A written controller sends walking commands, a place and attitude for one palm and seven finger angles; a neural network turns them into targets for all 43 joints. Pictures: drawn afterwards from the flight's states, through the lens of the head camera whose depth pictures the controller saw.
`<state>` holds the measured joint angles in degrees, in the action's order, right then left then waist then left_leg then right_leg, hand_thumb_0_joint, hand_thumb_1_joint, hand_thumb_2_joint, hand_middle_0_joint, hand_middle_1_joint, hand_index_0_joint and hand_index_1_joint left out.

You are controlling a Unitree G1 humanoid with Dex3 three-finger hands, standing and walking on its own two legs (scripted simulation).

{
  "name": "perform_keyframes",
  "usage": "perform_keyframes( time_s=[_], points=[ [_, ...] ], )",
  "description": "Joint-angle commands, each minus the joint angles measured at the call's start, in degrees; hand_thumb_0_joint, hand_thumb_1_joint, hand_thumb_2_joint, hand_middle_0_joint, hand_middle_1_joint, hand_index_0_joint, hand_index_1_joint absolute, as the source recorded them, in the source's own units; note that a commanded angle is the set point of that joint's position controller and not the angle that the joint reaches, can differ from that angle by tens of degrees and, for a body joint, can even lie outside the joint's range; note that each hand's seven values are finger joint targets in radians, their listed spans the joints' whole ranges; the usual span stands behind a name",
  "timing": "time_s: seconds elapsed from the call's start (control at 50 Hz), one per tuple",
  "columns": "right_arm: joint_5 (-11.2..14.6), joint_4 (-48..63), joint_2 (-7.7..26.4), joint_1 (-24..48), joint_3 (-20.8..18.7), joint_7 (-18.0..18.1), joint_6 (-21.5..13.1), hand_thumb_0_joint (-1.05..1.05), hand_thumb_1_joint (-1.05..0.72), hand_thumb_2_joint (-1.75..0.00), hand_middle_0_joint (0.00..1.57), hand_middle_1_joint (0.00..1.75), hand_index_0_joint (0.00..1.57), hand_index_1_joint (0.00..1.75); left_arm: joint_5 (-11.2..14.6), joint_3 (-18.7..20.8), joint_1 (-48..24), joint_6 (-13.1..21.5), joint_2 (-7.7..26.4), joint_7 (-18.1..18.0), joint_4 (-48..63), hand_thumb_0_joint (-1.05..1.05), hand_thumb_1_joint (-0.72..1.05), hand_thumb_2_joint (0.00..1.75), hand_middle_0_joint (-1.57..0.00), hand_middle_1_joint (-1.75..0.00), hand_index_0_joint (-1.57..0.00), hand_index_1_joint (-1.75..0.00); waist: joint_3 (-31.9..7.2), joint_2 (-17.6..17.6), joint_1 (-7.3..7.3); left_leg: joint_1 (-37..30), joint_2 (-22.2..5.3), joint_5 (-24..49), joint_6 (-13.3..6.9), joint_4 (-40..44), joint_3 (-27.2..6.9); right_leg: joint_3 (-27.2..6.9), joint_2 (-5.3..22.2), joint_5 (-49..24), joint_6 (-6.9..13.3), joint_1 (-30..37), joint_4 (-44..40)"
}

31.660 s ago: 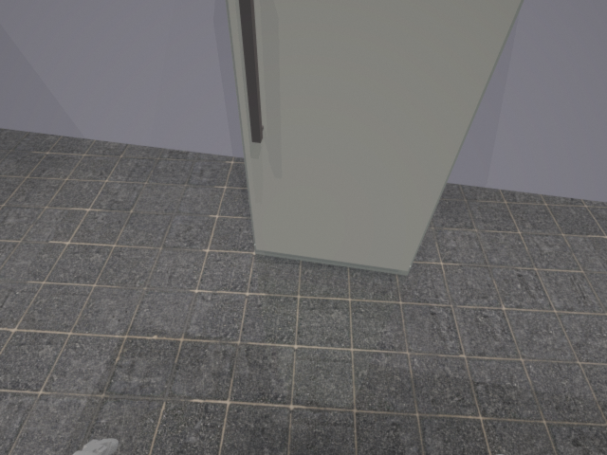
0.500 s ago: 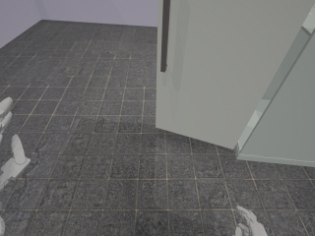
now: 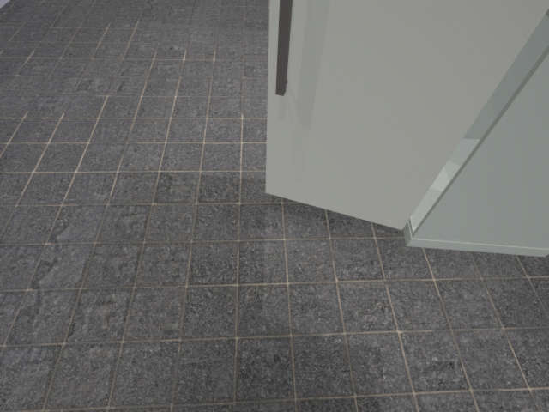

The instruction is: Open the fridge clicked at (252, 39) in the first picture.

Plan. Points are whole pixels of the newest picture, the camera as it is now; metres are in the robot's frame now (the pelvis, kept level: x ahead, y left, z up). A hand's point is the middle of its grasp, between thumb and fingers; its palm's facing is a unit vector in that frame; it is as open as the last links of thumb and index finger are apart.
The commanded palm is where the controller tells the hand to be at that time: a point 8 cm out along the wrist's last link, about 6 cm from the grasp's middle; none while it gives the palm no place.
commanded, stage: let the arm hang, fingers relaxed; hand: left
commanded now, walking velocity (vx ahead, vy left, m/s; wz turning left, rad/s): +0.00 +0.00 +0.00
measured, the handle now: (288, 4) +0.95 +0.02 +0.11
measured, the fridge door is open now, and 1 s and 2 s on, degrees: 76 76 76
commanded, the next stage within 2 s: look to check the result in 0.58 s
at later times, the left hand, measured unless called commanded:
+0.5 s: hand (121, 391) +0.16 +0.25 -0.14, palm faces -0.09 -0.93 -0.35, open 7.4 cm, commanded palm none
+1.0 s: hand out of the picture +0.13 +0.25 -0.16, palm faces -0.11 -0.93 -0.35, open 7.4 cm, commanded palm none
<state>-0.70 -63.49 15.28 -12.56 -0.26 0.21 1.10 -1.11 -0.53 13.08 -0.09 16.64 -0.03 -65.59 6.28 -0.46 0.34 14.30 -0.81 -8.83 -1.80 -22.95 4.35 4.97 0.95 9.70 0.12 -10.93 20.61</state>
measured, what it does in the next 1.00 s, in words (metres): shifts its weight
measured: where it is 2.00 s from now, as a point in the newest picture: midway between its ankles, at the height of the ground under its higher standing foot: outside the picture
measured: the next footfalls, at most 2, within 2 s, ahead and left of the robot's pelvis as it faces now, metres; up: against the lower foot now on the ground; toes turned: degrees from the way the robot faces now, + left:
none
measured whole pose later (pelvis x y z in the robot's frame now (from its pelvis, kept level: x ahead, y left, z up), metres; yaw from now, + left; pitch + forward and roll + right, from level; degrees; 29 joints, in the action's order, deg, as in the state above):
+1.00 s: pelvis +0.05 +0.00 +0.01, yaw -2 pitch +0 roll +0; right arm -0.3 -65.1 19.3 -5.4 0.0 -0.1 -0.2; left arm -1.1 -0.9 6.1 1.3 20.0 -0.4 -65.4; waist 4.6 0.4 1.1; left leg 5.7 0.1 -10.3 -1.6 -16.2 6.2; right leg 3.1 1.5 11.5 -0.5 -3.9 15.7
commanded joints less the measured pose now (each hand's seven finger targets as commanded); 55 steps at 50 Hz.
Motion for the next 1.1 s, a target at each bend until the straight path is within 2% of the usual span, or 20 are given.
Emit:
perform_keyframes(
  time_s=[0.0, 0.02, 0.06, 0.12, 0.28, 0.32, 0.42, 0.48, 0.58, 0.62, 0.66, 0.7, 0.72, 0.8, 0.84, 0.88, 0.94, 1.08],
  points=[
    [-0.1, 2.5, 11.4, 2.3, -2.7, 0.8, -1.6, 0.00, -0.90, -0.90, 0.20, 0.30, 0.20, 0.30, 0.3, 2.1, -4.3, 1.6, 10.3, -0.7, 2.5, 0.00, 0.90, 0.90, -0.20, -0.30, -0.20, -0.30, -7.3, 1.9, 0.48, -3.8, -7.6, -3.3, 0.0, 6.7, -7.8, -7.2, 6.5, 3.8, 2.5, 1.3, -4.9],
    [0.0, 2.4, 11.8, 2.6, -2.8, 0.8, -1.6, 0.00, -0.90, -0.90, 0.20, 0.30, 0.20, 0.30, 0.3, 2.1, -4.3, 1.6, 10.6, -0.7, 2.3, 0.00, 0.90, 0.90, -0.20, -0.30, -0.20, -0.30, -7.5, 2.7, 0.36, -3.9, -7.7, -3.0, -0.1, 6.8, -8.0, -7.2, 6.4, 3.6, 2.5, 1.5, -4.7],
    [-0.1, 2.0, 12.2, 3.3, -2.8, 0.7, -1.7, 0.00, -0.90, -0.90, 0.20, 0.30, 0.20, 0.30, 0.2, 2.2, -4.9, 1.5, 11.2, -0.6, 2.0, 0.00, 0.90, 0.90, -0.20, -0.30, -0.20, -0.30, -7.2, 1.8, 0.23, -4.0, -7.9, -2.7, -0.2, 7.7, -8.2, -6.9, 6.4, 2.9, 2.2, 1.8, -4.4],
    [0.0, 1.7, 13.0, 4.3, -2.8, 0.5, -2.0, 0.00, -0.90, -0.90, 0.20, 0.30, 0.20, 0.30, 0.2, 2.2, -5.8, 1.7, 12.1, -0.7, 1.9, 0.00, 0.90, 0.90, -0.20, -0.30, -0.20, -0.30, -9.3, 0.5, 0.20, -6.4, -7.9, 2.7, -0.2, 7.1, -7.8, -6.9, 6.9, -1.0, 1.9, 3.1, -4.0],
    [-0.1, 1.6, 14.7, 8.4, -2.4, -0.1, -2.0, 0.00, -0.90, -0.90, 0.20, 0.30, 0.20, 0.30, 0.1, 2.0, -9.7, 1.9, 13.9, -0.8, 3.0, 0.00, 0.90, 0.90, -0.20, -0.30, -0.20, -0.30, -7.5, 0.2, 0.32, -7.6, -8.0, 4.9, 0.2, 9.1, -7.6, -7.1, 7.0, -2.0, 1.1, 3.1, -4.7],
    [0.0, 1.8, 15.0, 8.6, -2.3, -0.2, -2.2, 0.00, -0.90, -0.90, 0.20, 0.30, 0.20, 0.30, 0.0, 2.1, -9.8, 2.2, 14.4, -0.8, 3.3, 0.00, 0.90, 0.90, -0.20, -0.30, -0.20, -0.30, -9.4, 0.4, 0.25, -8.9, -7.8, 7.9, 0.1, 8.5, -7.5, -7.2, 7.3, -4.6, 1.2, 4.3, -4.6],
    [0.0, 2.3, 15.4, 9.5, -2.2, -0.2, -2.4, 0.00, -0.90, -0.90, 0.20, 0.30, 0.20, 0.30, 0.0, 2.1, -10.7, 2.4, 14.6, -0.9, 4.3, 0.00, 0.90, 0.90, -0.20, -0.30, -0.20, -0.30, -9.3, 1.1, 0.28, -9.9, -7.7, 12.3, 0.3, 8.3, -7.0, -7.0, 7.5, -7.9, 1.1, 5.2, -4.5],
    [-0.1, 2.4, 15.4, 10.0, -2.1, -0.1, -2.4, 0.00, -0.90, -0.90, 0.20, 0.30, 0.20, 0.30, 0.1, 2.1, -11.0, 2.4, 14.6, -0.8, 4.5, 0.00, 0.90, 0.90, -0.20, -0.30, -0.20, -0.30, -9.0, 1.5, 0.36, -10.4, -7.7, 11.9, 0.5, 8.7, -6.7, -7.1, 7.6, -7.7, 1.2, 5.2, -4.9],
    [0.0, 2.6, 15.7, 9.6, -2.1, 0.1, -2.5, 0.00, -0.90, -0.90, 0.20, 0.30, 0.20, 0.30, 0.2, 2.2, -10.8, 2.4, 14.7, -0.9, 4.7, 0.00, 0.90, 0.90, -0.20, -0.30, -0.20, -0.30, -10.0, 2.1, 0.47, -11.5, -7.7, 14.4, 0.6, 8.4, -6.4, -7.1, 7.6, -9.9, 1.5, 6.4, -4.6],
    [0.1, 2.7, 16.0, 9.2, -2.1, 0.2, -2.6, 0.00, -0.90, -0.90, 0.20, 0.30, 0.20, 0.30, 0.1, 2.3, -10.2, 2.5, 14.8, -1.0, 4.7, 0.00, 0.90, 0.90, -0.20, -0.30, -0.20, -0.30, -11.2, 1.0, 0.48, -12.4, -7.8, 16.2, 0.5, 7.7, -6.3, -7.1, 7.6, -12.0, 1.6, 7.1, -4.5],
    [0.1, 2.6, 16.0, 9.3, -2.1, 0.3, -2.5, 0.00, -0.90, -0.90, 0.20, 0.30, 0.20, 0.30, 0.3, 2.2, -10.2, 2.4, 14.7, -0.9, 4.6, 0.00, 0.90, 0.90, -0.20, -0.30, -0.20, -0.30, -9.8, 2.1, 0.50, -12.2, -7.7, 15.1, 0.6, 8.0, -6.1, -7.1, 7.7, -10.8, 1.6, 6.5, -4.9],
    [0.2, 2.3, 15.9, 9.2, -2.0, 0.3, -2.5, 0.00, -0.90, -0.90, 0.20, 0.30, 0.20, 0.30, 0.3, 2.2, -10.0, 2.4, 15.0, -0.9, 4.4, 0.00, 0.90, 0.90, -0.20, -0.30, -0.20, -0.30, -10.0, 2.1, 0.58, -12.4, -7.8, 14.6, 0.6, 8.0, -5.9, -7.4, 7.7, -11.1, 1.7, 6.8, -5.1],
    [0.2, 2.4, 15.9, 8.8, -2.1, 0.3, -2.5, 0.00, -0.90, -0.90, 0.20, 0.30, 0.20, 0.30, 0.2, 2.3, -9.6, 2.5, 15.0, -1.0, 4.4, 0.00, 0.90, 0.90, -0.20, -0.30, -0.20, -0.30, -10.9, 0.6, 0.51, -12.8, -7.8, 15.1, 0.5, 7.7, -6.2, -7.3, 7.7, -12.2, 1.8, 7.4, -5.1],
    [0.3, 2.0, 16.0, 8.7, -2.1, 0.4, -2.4, 0.00, -0.90, -0.90, 0.20, 0.30, 0.20, 0.30, 0.4, 2.1, -9.6, 2.4, 15.1, -1.0, 4.0, 0.00, 0.90, 0.90, -0.20, -0.30, -0.20, -0.30, -9.7, 1.2, 0.65, -12.7, -7.9, 14.3, 0.5, 7.9, -5.8, -7.3, 7.9, -12.2, 1.8, 6.9, -5.5],
    [0.2, 1.9, 16.0, 8.3, -2.2, 0.4, -2.4, 0.00, -0.90, -0.90, 0.20, 0.30, 0.20, 0.30, 0.4, 2.1, -9.0, 2.6, 15.1, -1.1, 3.9, 0.00, 0.90, 0.90, -0.20, -0.30, -0.20, -0.30, -11.3, 0.9, 0.67, -13.6, -8.0, 15.2, 0.5, 7.4, -5.7, -7.4, 8.0, -13.9, 1.9, 7.7, -5.3],
    [0.2, 1.9, 16.0, 8.5, -2.2, 0.5, -2.3, 0.00, -0.90, -0.90, 0.20, 0.30, 0.20, 0.30, 0.4, 2.1, -9.2, 2.5, 15.1, -1.1, 3.8, 0.00, 0.90, 0.90, -0.20, -0.30, -0.20, -0.30, -9.7, 1.3, 0.62, -13.1, -7.9, 14.2, 0.5, 7.7, -5.7, -7.5, 7.9, -12.8, 1.9, 6.9, -5.7],
    [0.3, 1.7, 15.8, 8.2, -2.2, 0.4, -2.2, 0.00, -0.90, -0.90, 0.20, 0.30, 0.20, 0.30, 0.4, 2.1, -9.2, 2.6, 15.2, -1.1, 3.6, 0.00, 0.90, 0.90, -0.20, -0.30, -0.20, -0.30, -10.1, 0.1, 0.78, -13.1, -8.0, 13.6, 0.5, 7.8, -5.8, -7.7, 8.0, -13.4, 2.0, 7.4, -5.9],
    [0.2, 1.7, 15.8, 8.5, -2.2, 0.4, -2.2, 0.00, -0.90, -0.90, 0.20, 0.30, 0.20, 0.30, 0.4, 2.1, -9.2, 2.7, 15.3, -1.2, 3.8, 0.00, 0.90, 0.90, -0.20, -0.30, -0.20, -0.30, -10.1, 0.6, 0.77, -13.6, -8.1, 14.8, 0.7, 7.6, -5.4, -7.8, 8.0, -15.7, 2.0, 7.7, -5.9]
  ],
)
